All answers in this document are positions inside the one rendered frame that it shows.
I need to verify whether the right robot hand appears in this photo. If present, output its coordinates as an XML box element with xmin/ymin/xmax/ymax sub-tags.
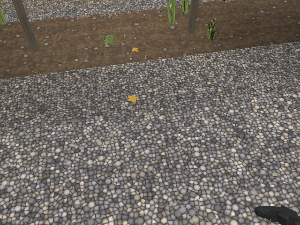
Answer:
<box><xmin>254</xmin><ymin>205</ymin><xmax>300</xmax><ymax>225</ymax></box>

